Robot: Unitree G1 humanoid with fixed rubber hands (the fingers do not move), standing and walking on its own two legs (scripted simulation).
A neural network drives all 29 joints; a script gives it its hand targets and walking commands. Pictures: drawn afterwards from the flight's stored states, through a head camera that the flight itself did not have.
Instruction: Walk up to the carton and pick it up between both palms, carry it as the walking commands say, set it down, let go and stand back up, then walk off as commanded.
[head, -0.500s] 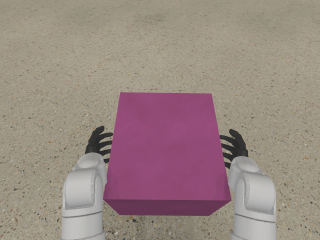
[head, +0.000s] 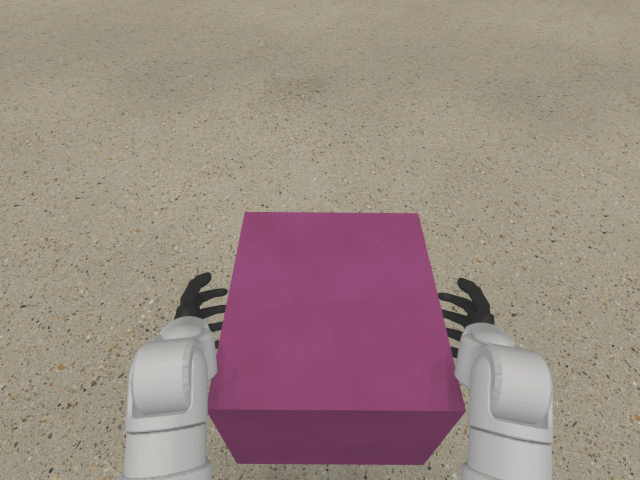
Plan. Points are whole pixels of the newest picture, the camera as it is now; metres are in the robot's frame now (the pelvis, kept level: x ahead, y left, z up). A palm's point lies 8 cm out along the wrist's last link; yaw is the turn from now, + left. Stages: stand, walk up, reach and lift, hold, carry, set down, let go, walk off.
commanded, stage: carry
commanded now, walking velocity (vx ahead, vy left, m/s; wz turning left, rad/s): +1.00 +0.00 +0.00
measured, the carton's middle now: (330, 333) +0.33 +0.00 -0.02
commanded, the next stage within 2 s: none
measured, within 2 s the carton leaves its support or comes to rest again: neither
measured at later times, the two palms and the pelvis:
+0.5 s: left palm (235, 116) +0.73 +0.19 +0.07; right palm (406, 124) +0.71 -0.14 +0.08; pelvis +0.43 +0.04 +0.01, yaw -3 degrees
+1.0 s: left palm (272, 19) +1.24 +0.17 +0.07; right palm (388, 25) +1.24 -0.16 +0.07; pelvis +0.96 +0.01 +0.00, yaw -1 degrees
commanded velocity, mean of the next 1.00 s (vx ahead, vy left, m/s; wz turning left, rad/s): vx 1.00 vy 0.00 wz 0.00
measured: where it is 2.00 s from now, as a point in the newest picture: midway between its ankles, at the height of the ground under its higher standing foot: (324, 135)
